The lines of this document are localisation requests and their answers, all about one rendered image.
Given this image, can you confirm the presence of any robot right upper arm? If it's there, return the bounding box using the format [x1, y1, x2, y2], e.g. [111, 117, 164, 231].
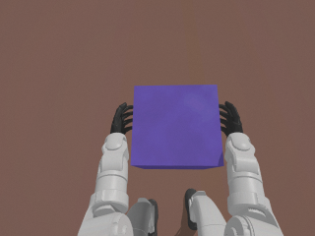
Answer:
[223, 214, 284, 236]

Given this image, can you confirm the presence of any robot left forearm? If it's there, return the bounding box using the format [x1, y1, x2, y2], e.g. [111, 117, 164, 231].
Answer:
[77, 133, 129, 236]

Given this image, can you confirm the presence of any robot left upper arm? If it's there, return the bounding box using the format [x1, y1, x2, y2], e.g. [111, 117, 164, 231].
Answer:
[78, 211, 134, 236]

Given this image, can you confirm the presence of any robot right forearm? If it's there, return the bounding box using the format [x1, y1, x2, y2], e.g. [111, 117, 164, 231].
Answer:
[224, 132, 282, 232]

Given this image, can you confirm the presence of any robot left foot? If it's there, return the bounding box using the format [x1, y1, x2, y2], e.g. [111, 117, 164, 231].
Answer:
[148, 199, 158, 236]

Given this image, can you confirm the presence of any robot right hand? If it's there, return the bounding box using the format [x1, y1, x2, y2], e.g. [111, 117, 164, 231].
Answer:
[219, 101, 243, 137]

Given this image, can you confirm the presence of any carton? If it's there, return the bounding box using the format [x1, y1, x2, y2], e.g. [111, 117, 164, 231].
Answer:
[130, 85, 224, 170]

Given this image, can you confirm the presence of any robot left hand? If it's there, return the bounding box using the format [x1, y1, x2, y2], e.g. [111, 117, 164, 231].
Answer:
[110, 102, 134, 135]

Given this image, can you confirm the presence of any right robot shin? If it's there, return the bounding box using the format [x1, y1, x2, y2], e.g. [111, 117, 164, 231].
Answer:
[191, 191, 206, 223]

